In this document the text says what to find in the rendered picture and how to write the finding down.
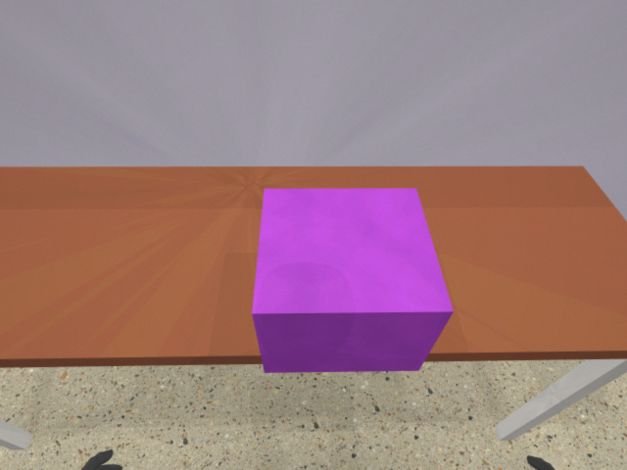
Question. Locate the robot left hand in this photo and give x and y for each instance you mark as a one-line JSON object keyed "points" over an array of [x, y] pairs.
{"points": [[95, 462]]}

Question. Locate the carton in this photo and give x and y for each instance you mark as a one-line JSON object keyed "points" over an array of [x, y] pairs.
{"points": [[347, 280]]}

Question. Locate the table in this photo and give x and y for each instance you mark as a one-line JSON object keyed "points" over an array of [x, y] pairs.
{"points": [[156, 265]]}

